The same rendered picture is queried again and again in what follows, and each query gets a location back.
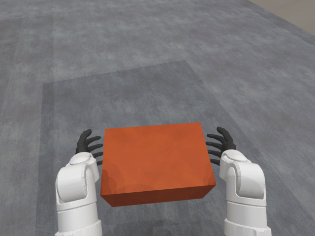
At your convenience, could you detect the carton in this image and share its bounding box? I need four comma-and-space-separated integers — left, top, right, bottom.
100, 122, 216, 207

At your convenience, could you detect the left robot hand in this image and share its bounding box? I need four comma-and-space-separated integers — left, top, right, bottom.
75, 129, 103, 166

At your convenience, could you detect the left robot forearm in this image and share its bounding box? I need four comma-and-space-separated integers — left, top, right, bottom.
55, 152, 102, 236

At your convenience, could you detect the right robot hand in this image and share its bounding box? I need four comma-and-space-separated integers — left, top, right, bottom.
205, 127, 236, 165

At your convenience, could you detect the right robot forearm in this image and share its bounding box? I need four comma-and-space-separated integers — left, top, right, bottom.
219, 149, 272, 236

